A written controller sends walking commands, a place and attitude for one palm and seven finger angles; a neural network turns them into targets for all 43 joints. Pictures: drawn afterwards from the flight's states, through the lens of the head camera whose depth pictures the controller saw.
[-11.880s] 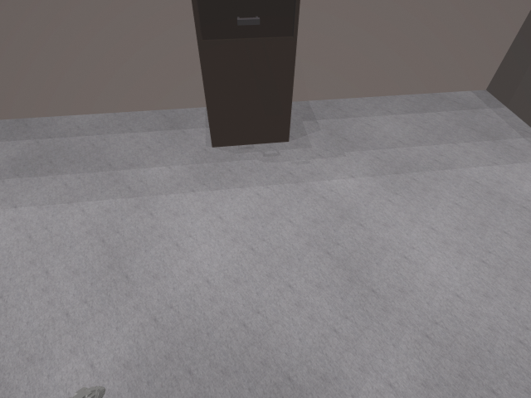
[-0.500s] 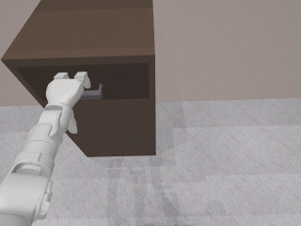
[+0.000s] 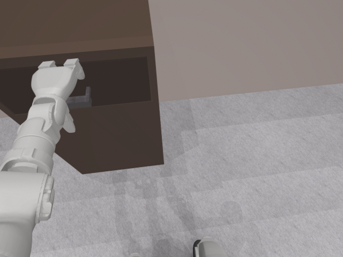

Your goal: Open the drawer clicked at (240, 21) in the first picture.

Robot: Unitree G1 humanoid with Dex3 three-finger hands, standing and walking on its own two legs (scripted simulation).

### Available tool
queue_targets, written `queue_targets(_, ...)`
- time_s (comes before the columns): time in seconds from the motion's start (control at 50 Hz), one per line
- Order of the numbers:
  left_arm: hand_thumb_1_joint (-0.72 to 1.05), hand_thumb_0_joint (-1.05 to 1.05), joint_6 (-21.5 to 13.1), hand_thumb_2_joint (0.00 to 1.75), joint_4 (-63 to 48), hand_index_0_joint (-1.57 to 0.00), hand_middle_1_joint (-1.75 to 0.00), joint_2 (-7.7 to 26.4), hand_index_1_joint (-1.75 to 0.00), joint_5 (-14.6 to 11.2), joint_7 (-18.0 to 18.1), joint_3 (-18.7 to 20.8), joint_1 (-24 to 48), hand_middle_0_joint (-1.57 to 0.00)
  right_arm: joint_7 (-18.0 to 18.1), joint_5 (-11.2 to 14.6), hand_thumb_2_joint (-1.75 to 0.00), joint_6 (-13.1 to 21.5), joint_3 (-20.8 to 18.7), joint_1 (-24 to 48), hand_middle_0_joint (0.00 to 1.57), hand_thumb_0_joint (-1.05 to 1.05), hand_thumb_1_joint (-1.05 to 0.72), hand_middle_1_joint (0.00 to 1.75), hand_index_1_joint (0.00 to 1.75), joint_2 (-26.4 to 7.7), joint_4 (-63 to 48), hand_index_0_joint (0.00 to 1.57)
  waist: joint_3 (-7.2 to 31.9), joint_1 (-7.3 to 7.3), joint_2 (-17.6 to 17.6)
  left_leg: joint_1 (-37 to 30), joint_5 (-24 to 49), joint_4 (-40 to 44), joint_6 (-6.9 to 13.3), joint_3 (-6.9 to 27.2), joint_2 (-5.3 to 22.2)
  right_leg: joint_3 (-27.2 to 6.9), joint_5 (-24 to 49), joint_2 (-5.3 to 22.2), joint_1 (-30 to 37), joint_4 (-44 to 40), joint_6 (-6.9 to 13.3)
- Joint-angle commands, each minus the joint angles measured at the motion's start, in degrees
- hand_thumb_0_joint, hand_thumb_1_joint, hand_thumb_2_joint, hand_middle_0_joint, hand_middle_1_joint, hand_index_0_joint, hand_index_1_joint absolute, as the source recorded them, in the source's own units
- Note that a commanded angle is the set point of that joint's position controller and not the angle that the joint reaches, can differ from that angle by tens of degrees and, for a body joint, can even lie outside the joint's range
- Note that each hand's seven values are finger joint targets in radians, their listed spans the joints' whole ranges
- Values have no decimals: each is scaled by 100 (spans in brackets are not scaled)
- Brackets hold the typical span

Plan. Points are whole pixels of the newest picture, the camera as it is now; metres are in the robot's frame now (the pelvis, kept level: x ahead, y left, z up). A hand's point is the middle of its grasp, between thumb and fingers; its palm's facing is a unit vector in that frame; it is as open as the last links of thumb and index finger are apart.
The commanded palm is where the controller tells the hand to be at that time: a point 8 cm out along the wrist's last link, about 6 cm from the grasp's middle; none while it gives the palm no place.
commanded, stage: move the hooked fingers above the handle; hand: left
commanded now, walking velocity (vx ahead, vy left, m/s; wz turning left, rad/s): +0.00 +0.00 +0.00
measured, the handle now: (72, 96) +0.54 +0.24 -0.01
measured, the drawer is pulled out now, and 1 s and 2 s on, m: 0.00 0.00 0.00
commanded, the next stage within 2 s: lower the fingers behind the handle in 0.56 s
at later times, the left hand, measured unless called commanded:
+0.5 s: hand (60, 102) +0.48 +0.24 +0.05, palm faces -0.03 -0.02 -1.00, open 13.8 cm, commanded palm +0.46 +0.24 +0.10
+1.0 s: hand (62, 110) +0.47 +0.24 +0.03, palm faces -0.05 -0.01 -1.00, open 13.8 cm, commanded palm +0.46 +0.25 +0.08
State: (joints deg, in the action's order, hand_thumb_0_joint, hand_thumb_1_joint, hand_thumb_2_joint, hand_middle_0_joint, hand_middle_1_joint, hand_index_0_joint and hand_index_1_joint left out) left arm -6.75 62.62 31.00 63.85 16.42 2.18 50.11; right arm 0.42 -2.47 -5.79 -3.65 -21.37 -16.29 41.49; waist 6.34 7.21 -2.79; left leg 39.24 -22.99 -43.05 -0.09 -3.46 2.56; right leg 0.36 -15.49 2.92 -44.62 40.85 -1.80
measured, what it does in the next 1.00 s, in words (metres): stands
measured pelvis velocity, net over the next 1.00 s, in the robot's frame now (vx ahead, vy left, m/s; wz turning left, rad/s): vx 0.00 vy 0.00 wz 0.01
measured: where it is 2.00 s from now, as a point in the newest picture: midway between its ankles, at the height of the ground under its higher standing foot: outside the picture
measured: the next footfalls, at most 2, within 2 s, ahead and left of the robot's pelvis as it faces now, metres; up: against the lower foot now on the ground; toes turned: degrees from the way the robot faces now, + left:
none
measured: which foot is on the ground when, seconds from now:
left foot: down 0.00-1.00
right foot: down 0.00-1.00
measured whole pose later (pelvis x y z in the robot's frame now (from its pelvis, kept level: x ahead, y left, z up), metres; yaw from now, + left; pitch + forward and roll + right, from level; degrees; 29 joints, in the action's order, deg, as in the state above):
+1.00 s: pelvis +0.00 +0.00 +0.00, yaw +1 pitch +19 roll +0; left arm -8.8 61.9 30.1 64.2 18.7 1.3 46.3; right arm 0.4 -2.5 -5.5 -3.9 -19.4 -16.2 42.0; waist 6.6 5.9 -2.5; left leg 40.0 -23.5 -44.8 -0.3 -2.3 2.5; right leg 1.2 -16.2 3.1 -44.8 42.3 -1.6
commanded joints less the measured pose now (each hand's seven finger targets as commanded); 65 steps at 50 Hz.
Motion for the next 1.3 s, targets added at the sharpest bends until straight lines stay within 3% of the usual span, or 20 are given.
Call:
queue_targets(0.0,-50,0,109,30,-1045,-30,-120,1699,-120,-100,199,400,2004,-30,36,32,-90,51,-316,-649,20,0,-90,30,30,-908,-370,20,2695,-191,169,-773,2654,403,220,69,-373,143,2131,-433,2255,-147,324)
queue_targets(0.06,-50,0,75,30,-1247,-30,-120,1861,-120,-83,208,458,2031,-30,62,62,-90,39,-319,-593,20,0,-90,30,30,-930,-373,20,2569,-199,118,-786,2374,478,233,53,-373,127,1893,-427,2217,-213,313)
queue_targets(0.1,-50,0,-56,30,-1586,-30,-120,1615,-120,-99,215,310,2176,-30,81,47,-90,56,-367,-604,20,0,-90,30,30,-882,-390,20,2853,-138,-21,-1130,2686,432,233,81,-356,134,2014,-438,2190,-230,325)
queue_targets(0.12,-50,0,-81,30,-1578,-30,-120,1688,-120,-96,220,331,2209,-30,87,58,-90,55,-364,-625,20,0,-90,30,30,-888,-346,20,2751,-133,-122,-1152,2630,437,215,106,-346,135,1914,-435,2096,-231,322)
queue_targets(0.2,-50,0,-140,30,-1607,-30,-120,1141,-120,-162,264,-15,2395,-30,82,54,-90,83,-397,-658,20,0,-90,30,30,-837,-275,20,2522,32,-92,-1447,2796,429,193,185,-311,211,1795,-458,1794,-322,329)
queue_targets(0.24,-50,0,-80,30,-1424,-30,-120,1374,-120,-147,290,142,2275,-30,83,60,-90,75,-364,-625,20,0,-90,30,30,-863,-247,20,2452,-45,-45,-1309,2590,477,193,188,-341,199,1717,-451,1857,-311,332)
queue_targets(0.28,-50,0,-11,30,-1321,-30,-120,1238,-120,-103,310,6,2380,-30,77,67,-90,81,-345,-578,20,0,-90,30,30,-838,-235,20,2267,-2,-119,-1284,2533,492,183,184,-350,223,1663,-446,1748,-335,344)
queue_targets(0.38,-50,0,53,30,-1384,-30,-120,1072,-120,-112,282,-59,2318,-30,48,56,-90,82,-343,-528,20,0,-90,30,30,-800,-329,20,2486,-86,-242,-1494,2957,465,143,196,-334,241,1871,-444,1845,-275,350)
queue_targets(0.5,-50,0,69,30,-1338,-30,-120,1433,-120,-83,215,246,2015,-30,60,72,-90,32,-297,-407,20,0,-90,30,30,-824,-423,20,2420,-203,105,-1149,2781,498,191,134,-372,192,2023,-428,2174,-260,341)
queue_targets(0.54,-50,0,71,30,-1315,-30,-120,1338,-120,-56,229,119,2064,-30,72,81,-90,42,-296,-394,20,0,-90,30,30,-812,-435,20,2261,-134,82,-1100,2491,520,195,108,-378,189,1847,-428,2057,-302,327)
queue_targets(0.62,-50,0,-56,30,-1593,-30,-120,1340,-120,-64,262,114,2305,-30,91,69,-90,90,-328,-438,20,0,-90,30,30,-789,-456,20,2525,-129,-108,-1255,2514,491,199,124,-390,155,1831,-428,2098,-288,330)
queue_targets(0.7,-50,0,-68,30,-1273,-30,-120,1389,-120,-120,265,245,1957,-30,88,55,-90,94,-332,-469,20,0,-90,30,30,-832,-356,20,2445,-136,167,-1075,2516,428,211,109,-401,156,1907,-437,2107,-262,326)
queue_targets(0.74,-50,0,-87,30,-1266,-30,-120,1124,-120,-76,288,3,2092,-30,81,54,-90,113,-345,-512,20,0,-90,30,30,-804,-326,20,2338,-62,83,-1073,2434,428,204,125,-392,170,1812,-437,1924,-268,326)
queue_targets(0.8,-50,0,-133,30,-1238,-30,-120,1417,-120,-92,305,266,1962,-30,73,31,-90,108,-343,-525,20,0,-90,30,30,-857,-295,20,2453,-133,174,-927,2438,372,218,112,-408,135,1900,-433,2049,-203,335)
queue_targets(0.98,-50,0,-152,30,-1093,-30,-120,1678,-120,19,553,387,2099,-30,49,-10,-90,151,-328,-533,20,0,-90,30,30,-906,-223,20,2541,-94,-40,-590,2025,188,217,126,-427,120,1538,-421,1698,-12,329)
queue_targets(1.02,-50,0,-161,30,-1144,-30,-120,1510,-120,35,584,260,2190,-30,31,-30,-90,171,-351,-580,20,0,-90,30,30,-876,-217,20,2764,-71,-250,-699,2208,110,201,130,-424,125,1645,-420,1660,68,341)
queue_targets(1.06,-50,0,-98,30,-993,-30,-120,1520,-120,29,598,273,2182,-30,26,-23,-90,173,-347,-595,20,0,-90,30,30,-902,-180,20,2588,-18,-26,-585,2115,73,202,158,-401,142,1564,-431,1543,74,326)
queue_targets(1.12,-50,0,-108,30,-1044,-30,-120,1304,-120,14,596,138,2194,-30,17,-39,-90,186,-370,-645,20,0,-90,30,30,-891,-161,20,2802,12,-168,-758,2265,6,188,195,-381,162,1569,-437,1417,123,339)
queue_targets(1.18,-50,0,-54,30,-865,-30,-120,1219,-120,20,608,61,2227,-30,10,-23,-90,187,-346,-620,20,0,-90,30,30,-903,-141,20,2506,62,-40,-576,1946,0,187,227,-377,187,1264,-448,1187,116,339)
queue_targets(1.28,-50,0,-70,30,-881,-30,-120,1435,-120,75,698,219,2341,-30,14,-64,-90,216,-319,-629,20,0,-90,30,30,-915,-106,20,2670,40,-105,-440,1908,-129,192,245,-382,181,1238,-429,1092,273,345)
